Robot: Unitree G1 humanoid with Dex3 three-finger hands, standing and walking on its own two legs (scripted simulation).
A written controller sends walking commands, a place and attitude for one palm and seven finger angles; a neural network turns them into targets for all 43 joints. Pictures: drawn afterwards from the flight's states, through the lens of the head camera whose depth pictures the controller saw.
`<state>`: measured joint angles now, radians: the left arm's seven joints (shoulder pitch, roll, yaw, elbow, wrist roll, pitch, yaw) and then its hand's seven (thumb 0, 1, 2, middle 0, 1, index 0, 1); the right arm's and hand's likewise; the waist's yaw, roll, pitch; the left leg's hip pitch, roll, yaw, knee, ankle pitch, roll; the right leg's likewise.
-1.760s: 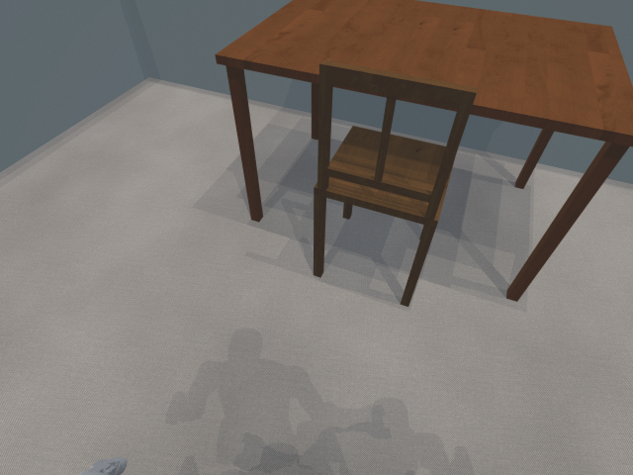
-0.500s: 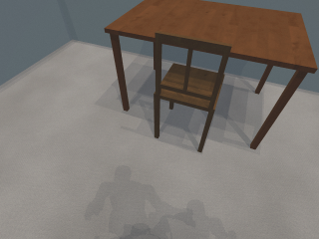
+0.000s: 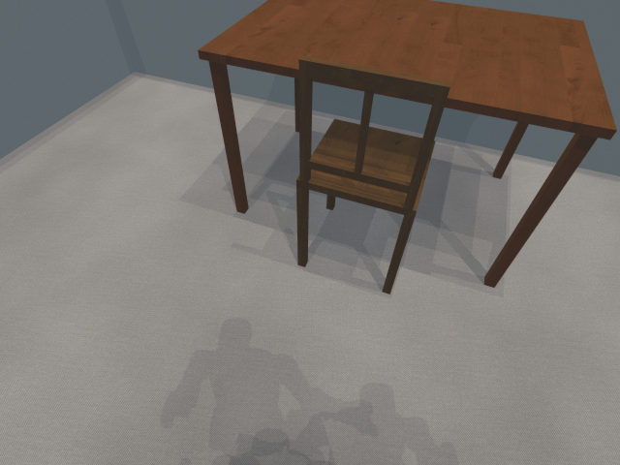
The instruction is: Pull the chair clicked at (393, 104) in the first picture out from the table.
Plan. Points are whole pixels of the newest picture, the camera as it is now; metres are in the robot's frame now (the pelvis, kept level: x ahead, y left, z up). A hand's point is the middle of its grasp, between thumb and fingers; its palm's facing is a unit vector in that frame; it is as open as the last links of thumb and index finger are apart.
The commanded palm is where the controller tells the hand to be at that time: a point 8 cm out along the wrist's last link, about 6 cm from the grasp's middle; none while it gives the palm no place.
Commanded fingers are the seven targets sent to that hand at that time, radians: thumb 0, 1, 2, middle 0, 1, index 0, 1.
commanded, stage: turn to face it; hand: left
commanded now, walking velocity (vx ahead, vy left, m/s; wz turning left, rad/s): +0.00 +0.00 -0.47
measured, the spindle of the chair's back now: (363, 133) +0.93 -0.08 -0.10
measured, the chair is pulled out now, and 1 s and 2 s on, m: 0.00 0.00 0.00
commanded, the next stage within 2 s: take the last steps up to it in 0.52 s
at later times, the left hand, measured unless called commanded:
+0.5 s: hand out of the picture +0.05 +0.21 -0.19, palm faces -0.13 -0.97 -0.19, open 7.4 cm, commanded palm none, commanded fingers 0.00 0.90 0.90 -0.20 -0.30 -0.20 -0.30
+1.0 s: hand out of the picture +0.06 +0.17 -0.18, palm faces -0.25 -0.95 -0.18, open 7.3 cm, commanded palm none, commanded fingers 0.00 0.90 0.90 -0.20 -0.30 -0.20 -0.30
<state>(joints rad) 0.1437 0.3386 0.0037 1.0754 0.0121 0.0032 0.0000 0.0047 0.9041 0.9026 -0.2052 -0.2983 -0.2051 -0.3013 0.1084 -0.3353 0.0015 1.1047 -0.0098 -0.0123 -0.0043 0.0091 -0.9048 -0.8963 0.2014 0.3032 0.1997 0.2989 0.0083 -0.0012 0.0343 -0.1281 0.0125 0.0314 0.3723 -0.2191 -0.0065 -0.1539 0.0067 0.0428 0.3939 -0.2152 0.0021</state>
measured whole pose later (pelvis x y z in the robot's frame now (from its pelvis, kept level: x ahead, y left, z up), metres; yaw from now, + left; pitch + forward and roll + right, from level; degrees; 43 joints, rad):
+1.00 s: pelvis -0.02 +0.01 -0.01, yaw -18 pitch -1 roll -1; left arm 0.32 0.15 0.04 1.03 0.03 -0.03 0.01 0.00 0.91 0.90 -0.20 -0.30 -0.20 -0.30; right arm 0.38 -0.20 -0.04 1.12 -0.03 0.03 0.01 0.01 -0.91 -0.90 0.20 0.30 0.20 0.30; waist -0.01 0.03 -0.02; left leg -0.41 0.09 0.10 0.95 -0.43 0.00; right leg -0.11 0.00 -0.07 0.44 -0.32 -0.02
